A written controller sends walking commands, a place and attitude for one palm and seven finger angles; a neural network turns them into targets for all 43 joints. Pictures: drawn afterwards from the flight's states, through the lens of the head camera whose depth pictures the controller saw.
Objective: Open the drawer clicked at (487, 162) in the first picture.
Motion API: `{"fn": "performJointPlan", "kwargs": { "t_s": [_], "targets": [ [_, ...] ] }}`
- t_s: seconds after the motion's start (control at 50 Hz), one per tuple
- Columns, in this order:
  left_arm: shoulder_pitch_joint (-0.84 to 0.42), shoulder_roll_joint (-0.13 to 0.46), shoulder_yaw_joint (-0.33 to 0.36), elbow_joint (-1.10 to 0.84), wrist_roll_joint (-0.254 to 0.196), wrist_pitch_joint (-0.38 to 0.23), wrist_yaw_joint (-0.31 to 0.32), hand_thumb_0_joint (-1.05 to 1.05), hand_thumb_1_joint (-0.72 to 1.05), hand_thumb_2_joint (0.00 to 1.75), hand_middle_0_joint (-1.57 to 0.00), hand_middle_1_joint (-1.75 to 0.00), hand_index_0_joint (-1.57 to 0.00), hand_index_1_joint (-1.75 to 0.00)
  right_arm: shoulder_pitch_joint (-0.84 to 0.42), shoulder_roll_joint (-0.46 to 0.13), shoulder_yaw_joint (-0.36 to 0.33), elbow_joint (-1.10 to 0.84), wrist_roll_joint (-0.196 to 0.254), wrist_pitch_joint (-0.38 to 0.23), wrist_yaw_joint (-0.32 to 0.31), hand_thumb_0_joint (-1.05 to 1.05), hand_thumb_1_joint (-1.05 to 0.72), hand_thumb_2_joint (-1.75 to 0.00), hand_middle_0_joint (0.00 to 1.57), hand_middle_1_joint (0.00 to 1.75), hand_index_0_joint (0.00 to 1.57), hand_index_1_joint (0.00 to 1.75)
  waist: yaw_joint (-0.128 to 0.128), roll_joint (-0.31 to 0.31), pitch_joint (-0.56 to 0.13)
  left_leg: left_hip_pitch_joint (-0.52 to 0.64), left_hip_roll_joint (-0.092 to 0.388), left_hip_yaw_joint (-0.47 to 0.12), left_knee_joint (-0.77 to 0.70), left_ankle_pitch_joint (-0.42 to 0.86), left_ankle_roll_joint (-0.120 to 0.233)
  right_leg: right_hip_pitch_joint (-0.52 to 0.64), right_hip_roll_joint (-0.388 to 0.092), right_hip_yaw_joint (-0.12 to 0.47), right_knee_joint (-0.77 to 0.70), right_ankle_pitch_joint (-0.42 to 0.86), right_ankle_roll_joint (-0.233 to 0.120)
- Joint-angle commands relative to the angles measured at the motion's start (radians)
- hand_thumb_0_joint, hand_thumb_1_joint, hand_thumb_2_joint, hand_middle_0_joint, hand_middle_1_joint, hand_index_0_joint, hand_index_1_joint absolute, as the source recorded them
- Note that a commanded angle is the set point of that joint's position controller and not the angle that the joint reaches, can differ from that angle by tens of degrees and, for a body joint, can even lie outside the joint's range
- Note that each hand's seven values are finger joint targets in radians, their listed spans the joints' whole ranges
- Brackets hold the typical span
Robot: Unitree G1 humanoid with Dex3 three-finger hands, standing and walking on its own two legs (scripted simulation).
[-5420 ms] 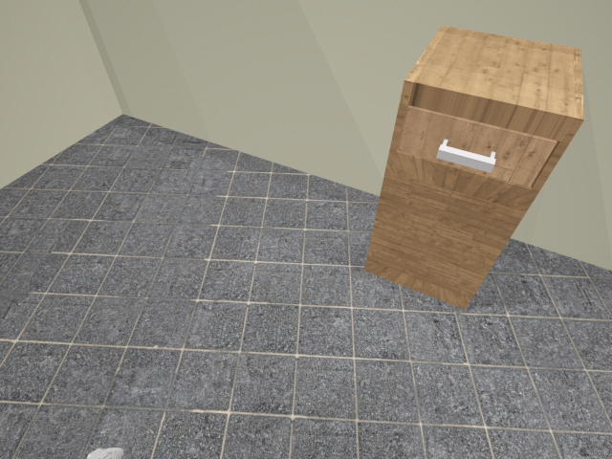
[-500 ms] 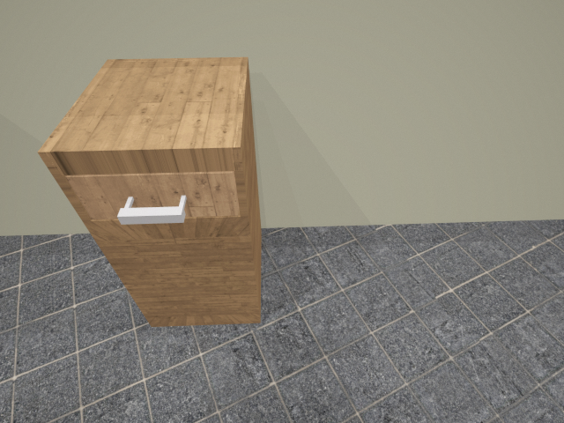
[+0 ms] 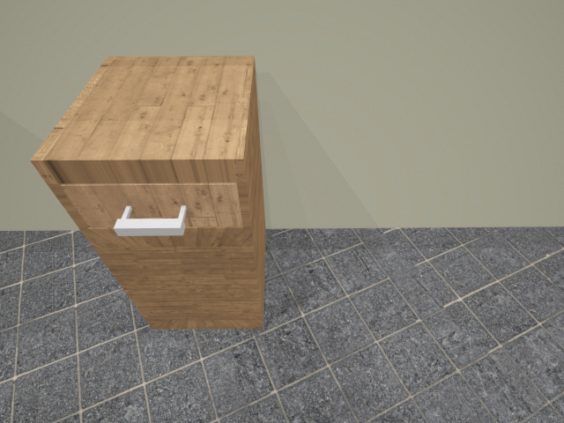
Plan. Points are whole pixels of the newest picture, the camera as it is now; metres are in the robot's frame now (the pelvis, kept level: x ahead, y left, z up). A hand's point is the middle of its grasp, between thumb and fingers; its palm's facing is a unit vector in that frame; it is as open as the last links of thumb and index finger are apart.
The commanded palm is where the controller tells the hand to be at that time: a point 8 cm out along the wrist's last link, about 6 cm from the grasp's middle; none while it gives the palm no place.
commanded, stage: come to a stop and stand still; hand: left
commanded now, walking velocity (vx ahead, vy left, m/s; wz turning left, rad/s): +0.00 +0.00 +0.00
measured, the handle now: (153, 218) +0.52 +0.32 -0.09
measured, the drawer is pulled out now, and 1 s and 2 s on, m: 0.00 0.00 0.00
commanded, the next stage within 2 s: look again from close up in 0.74 s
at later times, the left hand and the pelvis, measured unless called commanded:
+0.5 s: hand out of the picture +0.04 +0.16 -0.17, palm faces +0.02 -0.98 -0.21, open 7.4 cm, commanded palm none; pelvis +0.04 -0.02 +0.00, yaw +0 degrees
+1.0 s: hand out of the picture +0.02 +0.14 -0.17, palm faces +0.05 -0.98 -0.19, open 7.4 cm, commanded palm none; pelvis +0.05 -0.02 +0.00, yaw +0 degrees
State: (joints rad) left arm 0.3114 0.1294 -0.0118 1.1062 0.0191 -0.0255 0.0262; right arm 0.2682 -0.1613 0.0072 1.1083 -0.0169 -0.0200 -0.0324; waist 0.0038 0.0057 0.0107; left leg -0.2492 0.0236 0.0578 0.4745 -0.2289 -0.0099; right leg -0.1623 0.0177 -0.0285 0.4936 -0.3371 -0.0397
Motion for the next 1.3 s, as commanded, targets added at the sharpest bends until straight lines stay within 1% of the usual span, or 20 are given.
{"fn": "performJointPlan", "kwargs": {
  "t_s": [0.0,0.14,0.16,0.24,0.32,0.38,0.46,0.6,0.64,0.66,0.7,0.8,0.94,0.96,1.04,1.06,1.12,1.16,1.24,1.28],
  "targets": [
    [0.06,0.12,0.025,-0.021,-0.002,-0.01,0.013,0.0,0.9,0.9,-0.2,-0.3,-0.2,-0.3,0.049,-0.083,-0.012,-0.027,0.005,-0.014,-0.001,0.0,-0.9,-0.9,0.2,0.3,0.2,0.3,-0.003,-0.008,0.038,0.064,0.083,-0.08,-0.066,0.186,0.046,-0.064,-0.115,0.094,-0.104,0.251,-0.006],
    [0.058,0.135,0.029,-0.023,-0.003,-0.012,0.014,0.0,0.9,0.9,-0.2,-0.3,-0.2,-0.3,0.022,-0.096,-0.011,-0.025,0.005,-0.013,-0.004,0.0,-0.9,-0.9,0.2,0.3,0.2,0.3,0.001,-0.025,0.007,0.094,0.08,-0.068,-0.046,0.249,0.042,-0.016,-0.125,0.09,-0.101,0.38,-0.004],
    [0.053,0.136,0.029,-0.026,-0.003,-0.01,0.015,0.0,0.9,0.9,-0.2,-0.3,-0.2,-0.3,0.022,-0.093,-0.01,-0.025,0.006,-0.01,-0.004,0.0,-0.9,-0.9,0.2,0.3,0.2,0.3,-0.002,-0.031,0.02,0.087,0.079,-0.068,-0.048,0.242,0.041,-0.015,-0.122,0.085,-0.1,0.379,-0.003],
    [0.065,0.144,0.032,-0.027,-0.004,-0.012,0.017,0.0,0.9,0.9,-0.2,-0.3,-0.2,-0.3,0.012,-0.097,-0.01,-0.022,0.006,-0.01,-0.006,0.0,-0.9,-0.9,0.2,0.3,0.2,0.3,0.002,-0.04,-0.008,0.104,0.078,-0.053,-0.03,0.283,0.036,0.02,-0.131,0.088,-0.095,0.496,0.001],
    [0.066,0.145,0.032,-0.03,-0.005,-0.01,0.019,0.0,0.9,0.9,-0.2,-0.3,-0.2,-0.3,0.012,-0.096,-0.008,-0.018,0.007,-0.006,-0.007,0.0,-0.9,-0.9,0.2,0.3,0.2,0.3,0.001,-0.031,-0.001,0.111,0.077,-0.049,-0.029,0.287,0.034,0.025,-0.131,0.085,-0.096,0.519,0.003],
    [0.066,0.142,0.033,-0.03,-0.005,-0.006,0.019,0.0,0.9,0.9,-0.2,-0.3,-0.2,-0.3,0.011,-0.092,-0.006,-0.012,0.007,-0.003,-0.008,0.0,-0.9,-0.9,0.2,0.3,0.2,0.3,0.0,-0.024,0.023,0.108,0.078,-0.05,-0.033,0.27,0.034,0.012,-0.124,0.085,-0.104,0.481,0.004],
    [0.066,0.138,0.034,-0.03,-0.004,-0.005,0.02,0.0,0.9,0.9,-0.2,-0.3,-0.2,-0.3,0.025,-0.089,-0.005,-0.009,0.007,-0.003,-0.009,0.0,-0.9,-0.9,0.2,0.3,0.2,0.3,-0.002,-0.02,0.018,0.113,0.079,-0.053,-0.035,0.284,0.036,0.026,-0.122,0.077,-0.107,0.474,0.004],
    [0.091,0.131,0.035,-0.022,-0.007,-0.006,0.021,0.0,0.9,0.9,-0.2,-0.3,-0.2,-0.3,0.028,-0.084,-0.005,-0.003,0.008,-0.003,-0.013,0.0,-0.9,-0.9,0.2,0.3,0.2,0.3,0.002,-0.021,0.019,0.127,0.078,-0.044,-0.025,0.301,0.034,0.033,-0.125,0.078,-0.109,0.537,0.009],
    [0.096,0.131,0.034,-0.018,-0.008,-0.007,0.022,0.0,0.9,0.9,-0.2,-0.3,-0.2,-0.3,0.029,-0.083,-0.005,-0.001,0.008,-0.001,-0.014,0.0,-0.9,-0.9,0.2,0.3,0.2,0.3,0.003,-0.044,0.019,0.121,0.078,-0.04,-0.025,0.276,0.033,0.04,-0.129,0.079,-0.115,0.557,0.015],
    [0.09,0.129,0.035,-0.02,-0.006,-0.005,0.023,0.0,0.9,0.9,-0.2,-0.3,-0.2,-0.3,0.042,-0.075,-0.005,0.002,0.009,0.001,-0.014,0.0,-0.9,-0.9,0.2,0.3,0.2,0.3,-0.002,-0.046,0.027,0.107,0.074,-0.038,-0.025,0.268,0.031,0.05,-0.125,0.073,-0.113,0.554,0.017],
    [0.099,0.125,0.034,-0.019,-0.008,-0.004,0.022,0.0,0.9,0.9,-0.2,-0.3,-0.2,-0.3,0.04,-0.079,-0.003,0.005,0.008,0.0,-0.015,0.0,-0.9,-0.9,0.2,0.3,0.2,0.3,0.002,-0.025,0.032,0.116,0.075,-0.043,-0.029,0.273,0.032,0.038,-0.123,0.079,-0.115,0.537,0.013],
    [0.108,0.117,0.034,-0.014,-0.009,-0.003,0.022,0.0,0.9,0.9,-0.2,-0.3,-0.2,-0.3,0.049,-0.074,-0.002,0.01,0.008,0.0,-0.016,0.0,-0.9,-0.9,0.2,0.3,0.2,0.3,0.002,-0.02,0.04,0.119,0.076,-0.048,-0.034,0.272,0.034,0.032,-0.121,0.075,-0.121,0.504,0.012],
    [0.124,0.113,0.035,-0.009,-0.009,-0.005,0.024,0.0,0.9,0.9,-0.2,-0.3,-0.2,-0.3,0.058,-0.069,-0.003,0.013,0.008,-0.001,-0.019,0.0,-0.9,-0.9,0.2,0.3,0.2,0.3,0.004,-0.027,0.025,0.122,0.076,-0.043,-0.027,0.287,0.033,0.05,-0.124,0.073,-0.119,0.555,0.016],
    [0.119,0.112,0.035,-0.01,-0.007,-0.003,0.026,0.0,0.9,0.9,-0.2,-0.3,-0.2,-0.3,0.068,-0.061,-0.002,0.016,0.01,0.0,-0.018,0.0,-0.9,-0.9,0.2,0.3,0.2,0.3,-0.001,-0.036,0.027,0.114,0.073,-0.044,-0.025,0.285,0.035,0.059,-0.121,0.068,-0.117,0.552,0.019],
    [0.131,0.105,0.034,-0.006,-0.008,-0.004,0.025,0.0,0.9,0.9,-0.2,-0.3,-0.2,-0.3,0.061,-0.063,-0.001,0.018,0.009,0.0,-0.019,0.0,-0.9,-0.9,0.2,0.3,0.2,0.3,0.005,-0.026,0.052,0.112,0.075,-0.046,-0.035,0.268,0.036,0.037,-0.123,0.074,-0.13,0.52,0.018],
    [0.122,0.104,0.035,-0.007,-0.007,-0.001,0.026,0.0,0.9,0.9,-0.2,-0.3,-0.2,-0.3,0.073,-0.055,0.0,0.019,0.009,0.002,-0.019,0.0,-0.9,-0.9,0.2,0.3,0.2,0.3,-0.001,-0.024,0.059,0.102,0.073,-0.049,-0.036,0.262,0.035,0.042,-0.119,0.066,-0.129,0.501,0.017],
    [0.135,0.102,0.033,-0.003,-0.009,-0.003,0.024,0.0,0.9,0.9,-0.2,-0.3,-0.2,-0.3,0.066,-0.06,-0.001,0.02,0.008,0.0,-0.019,0.0,-0.9,-0.9,0.2,0.3,0.2,0.3,0.007,-0.017,0.056,0.117,0.076,-0.051,-0.04,0.259,0.037,0.029,-0.121,0.074,-0.135,0.482,0.017],
    [0.127,0.096,0.031,-0.002,-0.007,-0.001,0.025,0.0,0.9,0.9,-0.2,-0.3,-0.2,-0.3,0.074,-0.055,-0.001,0.022,0.009,0.003,-0.018,0.0,-0.9,-0.9,0.2,0.3,0.2,0.3,0.0,-0.029,0.074,0.103,0.073,-0.054,-0.045,0.24,0.036,0.025,-0.117,0.069,-0.138,0.457,0.015],
    [0.137,0.097,0.032,-0.002,-0.009,-0.004,0.023,0.0,0.9,0.9,-0.2,-0.3,-0.2,-0.3,0.071,-0.059,-0.001,0.02,0.009,-0.001,-0.019,0.0,-0.9,-0.9,0.2,0.3,0.2,0.3,0.005,-0.023,0.054,0.116,0.076,-0.055,-0.046,0.261,0.037,0.028,-0.12,0.074,-0.138,0.468,0.014],
    [0.138,0.094,0.031,-0.001,-0.009,-0.003,0.024,0.0,0.9,0.9,-0.2,-0.3,-0.2,-0.3,0.074,-0.055,0.0,0.023,0.009,0.0,-0.018,0.0,-0.9,-0.9,0.2,0.3,0.2,0.3,0.006,-0.03,0.063,0.11,0.074,-0.058,-0.05,0.251,0.037,0.027,-0.118,0.073,-0.137,0.455,0.013]
  ]
}}
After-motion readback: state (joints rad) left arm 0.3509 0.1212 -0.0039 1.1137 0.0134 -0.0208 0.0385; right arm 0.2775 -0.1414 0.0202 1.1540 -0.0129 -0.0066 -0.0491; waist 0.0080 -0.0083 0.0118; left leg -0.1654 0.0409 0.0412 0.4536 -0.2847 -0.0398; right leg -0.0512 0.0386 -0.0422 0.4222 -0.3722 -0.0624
